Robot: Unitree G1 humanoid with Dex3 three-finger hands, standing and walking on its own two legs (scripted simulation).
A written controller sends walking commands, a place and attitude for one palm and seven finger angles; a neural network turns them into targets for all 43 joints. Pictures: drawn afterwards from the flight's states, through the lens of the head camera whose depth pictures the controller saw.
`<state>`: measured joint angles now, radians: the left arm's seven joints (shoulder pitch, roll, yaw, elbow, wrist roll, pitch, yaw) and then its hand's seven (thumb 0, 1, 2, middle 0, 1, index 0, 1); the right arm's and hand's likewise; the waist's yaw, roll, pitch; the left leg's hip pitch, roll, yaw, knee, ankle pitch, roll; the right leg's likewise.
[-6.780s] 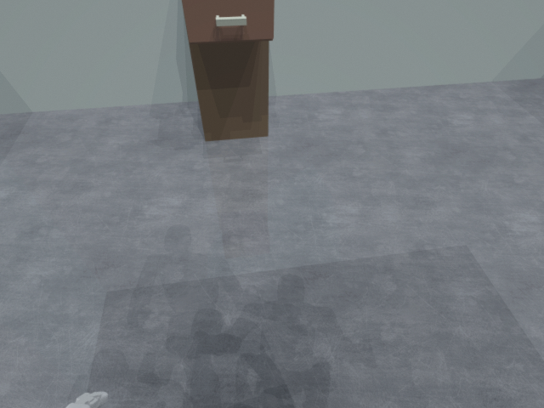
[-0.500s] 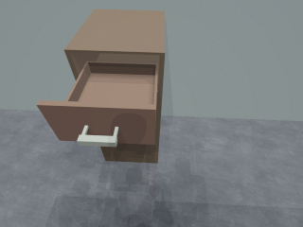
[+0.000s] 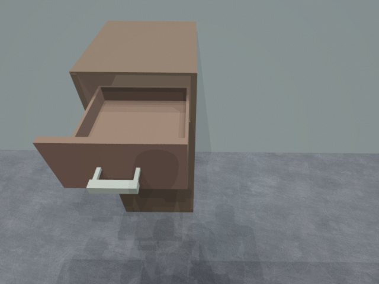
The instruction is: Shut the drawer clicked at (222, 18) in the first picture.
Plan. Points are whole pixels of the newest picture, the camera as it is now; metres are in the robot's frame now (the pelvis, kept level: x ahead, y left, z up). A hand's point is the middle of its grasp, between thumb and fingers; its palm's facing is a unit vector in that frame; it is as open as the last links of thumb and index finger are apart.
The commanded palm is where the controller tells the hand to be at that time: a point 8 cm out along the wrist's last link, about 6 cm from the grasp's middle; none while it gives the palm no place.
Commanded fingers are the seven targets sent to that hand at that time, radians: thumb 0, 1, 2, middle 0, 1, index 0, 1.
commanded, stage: look again from close up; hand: left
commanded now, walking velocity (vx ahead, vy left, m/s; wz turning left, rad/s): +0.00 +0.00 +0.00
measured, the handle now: (115, 179) +0.34 +0.20 +0.02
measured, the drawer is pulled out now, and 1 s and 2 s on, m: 0.29 0.29 0.29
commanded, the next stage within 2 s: shuffle to correct the standing spot in 0.06 s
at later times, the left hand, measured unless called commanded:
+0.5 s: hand out of the picture -0.01 +0.18 -0.17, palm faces +0.04 -0.98 -0.22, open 7.4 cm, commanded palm none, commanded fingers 0.00 0.90 0.90 -0.20 -0.30 -0.20 -0.30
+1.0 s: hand out of the picture +0.06 +0.20 -0.17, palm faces +0.03 -0.97 -0.25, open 7.4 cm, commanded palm none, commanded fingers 0.00 0.90 0.90 -0.20 -0.30 -0.20 -0.30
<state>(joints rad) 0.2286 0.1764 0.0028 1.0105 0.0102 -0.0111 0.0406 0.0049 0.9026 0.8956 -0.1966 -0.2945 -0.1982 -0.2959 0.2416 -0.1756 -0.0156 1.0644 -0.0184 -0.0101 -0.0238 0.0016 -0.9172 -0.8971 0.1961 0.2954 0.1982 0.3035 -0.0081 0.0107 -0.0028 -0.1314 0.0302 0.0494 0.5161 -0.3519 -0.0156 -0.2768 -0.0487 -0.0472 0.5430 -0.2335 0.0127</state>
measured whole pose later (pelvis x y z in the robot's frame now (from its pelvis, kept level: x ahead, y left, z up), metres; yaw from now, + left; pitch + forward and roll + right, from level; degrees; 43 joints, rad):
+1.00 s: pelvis +0.03 +0.00 +0.00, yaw +0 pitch +0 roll +0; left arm 0.25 0.20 0.02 1.02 0.01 0.00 0.04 0.01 0.91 0.90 -0.20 -0.29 -0.20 -0.30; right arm 0.23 -0.17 -0.03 1.06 -0.02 -0.01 -0.03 0.01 -0.92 -0.90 0.20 0.30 0.20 0.30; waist 0.00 0.00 0.05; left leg -0.11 0.04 0.09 0.50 -0.39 -0.01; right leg -0.27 -0.05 -0.05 0.58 -0.29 0.01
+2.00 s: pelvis +0.01 +0.03 +0.00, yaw -1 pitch -2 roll +0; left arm 0.29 0.14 0.00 1.10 0.01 0.00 0.04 0.01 0.90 0.90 -0.20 -0.29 -0.20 -0.30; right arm 0.26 -0.13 -0.01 1.15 -0.01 -0.01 -0.02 0.00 -0.91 -0.90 0.20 0.30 0.20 0.30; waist 0.00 -0.01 0.06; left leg -0.10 0.00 0.13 0.48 -0.35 0.03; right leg -0.25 -0.08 -0.01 0.49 -0.21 0.06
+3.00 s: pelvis +0.04 +0.01 +0.00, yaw +0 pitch +0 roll +0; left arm 0.26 0.20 0.02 1.01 0.01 0.01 0.04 0.01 0.91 0.90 -0.20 -0.29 -0.20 -0.30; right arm 0.21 -0.17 -0.04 1.04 -0.02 -0.01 -0.03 0.00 -0.92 -0.90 0.20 0.30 0.20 0.30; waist 0.00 -0.01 0.06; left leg -0.13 0.02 0.11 0.52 -0.39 0.01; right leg -0.28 -0.07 -0.04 0.59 -0.31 0.02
